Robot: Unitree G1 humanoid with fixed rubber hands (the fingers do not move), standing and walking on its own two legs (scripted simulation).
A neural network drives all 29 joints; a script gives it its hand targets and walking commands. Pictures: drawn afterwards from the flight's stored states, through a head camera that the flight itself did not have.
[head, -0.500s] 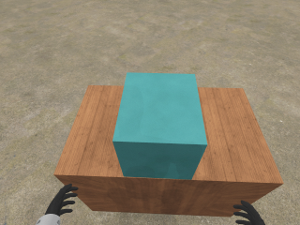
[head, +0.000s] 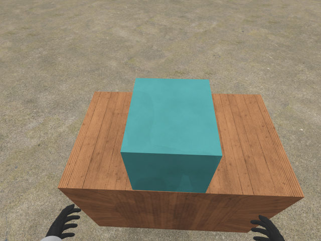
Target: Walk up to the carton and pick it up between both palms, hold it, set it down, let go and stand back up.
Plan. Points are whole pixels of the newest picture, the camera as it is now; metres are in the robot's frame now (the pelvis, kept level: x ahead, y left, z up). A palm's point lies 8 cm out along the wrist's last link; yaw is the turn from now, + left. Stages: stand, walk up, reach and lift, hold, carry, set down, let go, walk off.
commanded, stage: stand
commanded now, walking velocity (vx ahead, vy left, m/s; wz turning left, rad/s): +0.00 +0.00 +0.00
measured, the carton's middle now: (170, 135) +0.45 -0.01 -0.07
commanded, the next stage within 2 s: none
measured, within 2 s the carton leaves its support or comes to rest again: neither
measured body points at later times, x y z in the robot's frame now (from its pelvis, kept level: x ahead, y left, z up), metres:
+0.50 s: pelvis -0.01 +0.00 +0.00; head -0.01 +0.00 +0.45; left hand +0.14 +0.30 -0.09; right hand +0.12 -0.26 -0.11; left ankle -0.03 +0.14 -0.74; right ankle +0.00 -0.13 -0.74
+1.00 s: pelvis -0.02 +0.00 +0.00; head -0.02 +0.00 +0.45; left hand +0.13 +0.30 -0.09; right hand +0.11 -0.27 -0.12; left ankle -0.03 +0.14 -0.74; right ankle +0.00 -0.13 -0.74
